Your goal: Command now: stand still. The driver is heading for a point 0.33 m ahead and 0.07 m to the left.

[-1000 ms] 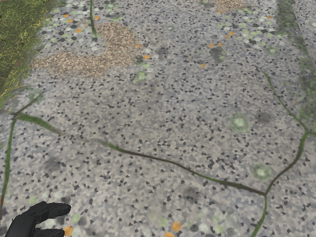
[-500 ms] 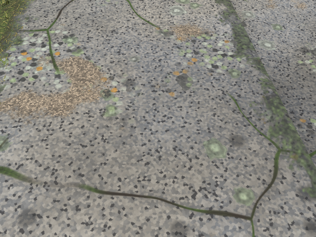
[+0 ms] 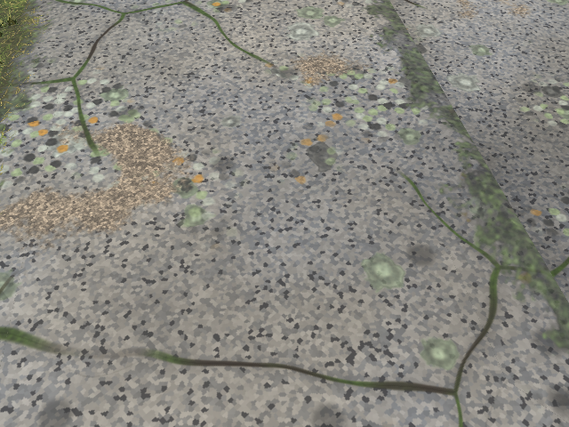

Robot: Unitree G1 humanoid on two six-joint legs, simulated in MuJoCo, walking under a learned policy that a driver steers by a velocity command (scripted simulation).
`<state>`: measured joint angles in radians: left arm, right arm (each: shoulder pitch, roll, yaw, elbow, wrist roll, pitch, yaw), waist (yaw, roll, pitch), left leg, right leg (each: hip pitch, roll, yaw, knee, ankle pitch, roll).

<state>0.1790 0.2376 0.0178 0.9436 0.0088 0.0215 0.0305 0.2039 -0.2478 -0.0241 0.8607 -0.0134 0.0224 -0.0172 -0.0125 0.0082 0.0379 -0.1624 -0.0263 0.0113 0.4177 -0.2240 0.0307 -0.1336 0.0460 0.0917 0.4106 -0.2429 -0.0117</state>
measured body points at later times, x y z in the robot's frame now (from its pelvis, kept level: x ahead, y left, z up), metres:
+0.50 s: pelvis +0.12 +0.00 +0.00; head +0.14 -0.01 +0.45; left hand +0.05 +0.26 -0.13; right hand +0.34 -0.25 -0.09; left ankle +0.21 +0.13 -0.69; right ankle -0.01 -0.12 -0.74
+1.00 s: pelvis +0.32 +0.05 +0.00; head +0.35 +0.05 +0.45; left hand +0.41 +0.29 -0.15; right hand +0.33 -0.19 -0.15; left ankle +0.34 +0.13 -0.74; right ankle +0.39 -0.06 -0.72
